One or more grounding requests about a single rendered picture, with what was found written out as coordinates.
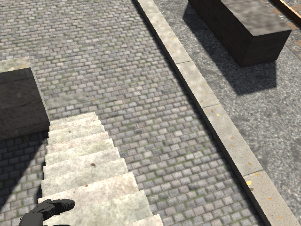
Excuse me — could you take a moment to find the robot left hand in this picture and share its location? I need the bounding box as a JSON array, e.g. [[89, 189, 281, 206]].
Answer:
[[19, 199, 75, 226]]

